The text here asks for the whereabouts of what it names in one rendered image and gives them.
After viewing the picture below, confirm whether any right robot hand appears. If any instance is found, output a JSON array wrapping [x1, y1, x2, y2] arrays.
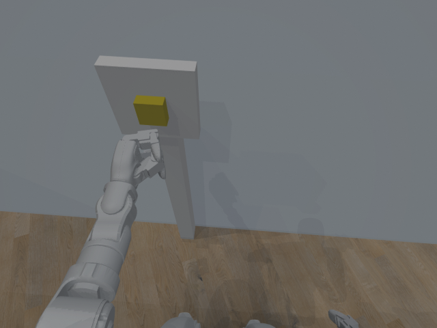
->
[[328, 310, 359, 328]]

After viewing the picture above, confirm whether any button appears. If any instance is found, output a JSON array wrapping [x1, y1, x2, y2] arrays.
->
[[133, 95, 169, 126]]

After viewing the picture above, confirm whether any left robot forearm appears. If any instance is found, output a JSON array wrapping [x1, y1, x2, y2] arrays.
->
[[35, 180, 138, 328]]

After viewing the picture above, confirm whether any left robot hand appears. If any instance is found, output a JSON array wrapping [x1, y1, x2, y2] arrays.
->
[[110, 129, 166, 189]]

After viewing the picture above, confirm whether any right robot shin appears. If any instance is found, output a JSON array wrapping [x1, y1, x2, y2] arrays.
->
[[246, 320, 260, 326]]

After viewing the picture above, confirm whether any panel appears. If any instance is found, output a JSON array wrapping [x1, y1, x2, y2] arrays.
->
[[94, 55, 201, 240]]

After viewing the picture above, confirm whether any left robot shin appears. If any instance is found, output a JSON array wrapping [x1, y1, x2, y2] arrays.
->
[[178, 312, 192, 318]]

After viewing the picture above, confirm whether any robot left upper arm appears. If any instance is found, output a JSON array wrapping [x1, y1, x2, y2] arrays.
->
[[39, 296, 115, 328]]

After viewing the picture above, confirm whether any robot shin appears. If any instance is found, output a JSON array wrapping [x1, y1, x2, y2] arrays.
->
[[246, 320, 260, 326], [178, 312, 192, 318]]

